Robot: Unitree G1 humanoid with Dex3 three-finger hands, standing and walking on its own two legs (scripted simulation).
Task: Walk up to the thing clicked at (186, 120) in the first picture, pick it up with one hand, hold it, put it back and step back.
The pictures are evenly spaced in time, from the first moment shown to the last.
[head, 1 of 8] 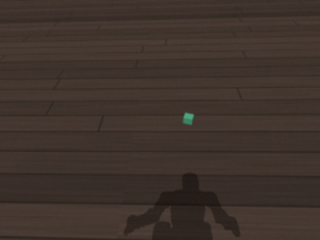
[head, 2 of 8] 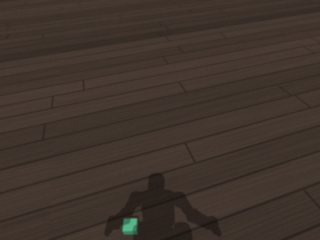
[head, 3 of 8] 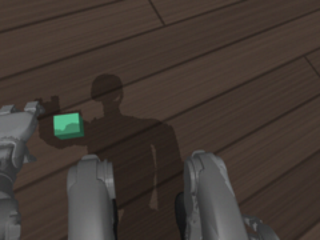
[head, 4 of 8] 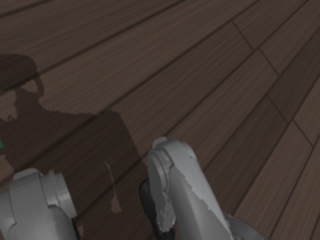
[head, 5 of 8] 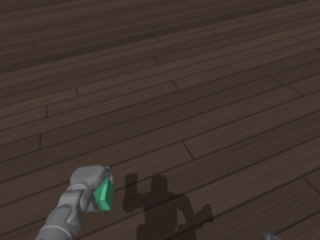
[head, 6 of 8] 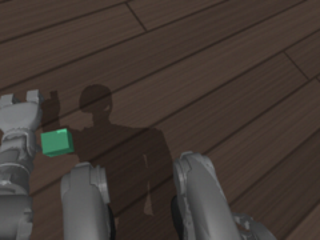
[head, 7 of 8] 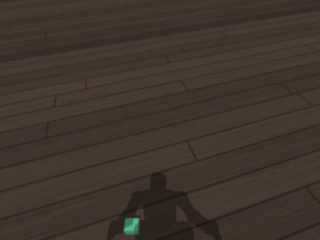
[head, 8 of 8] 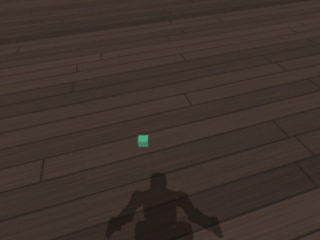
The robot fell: no
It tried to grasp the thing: yes
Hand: left
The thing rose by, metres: 0.68
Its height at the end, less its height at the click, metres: +0.00
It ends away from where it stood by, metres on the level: 0.02
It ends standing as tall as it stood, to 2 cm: yes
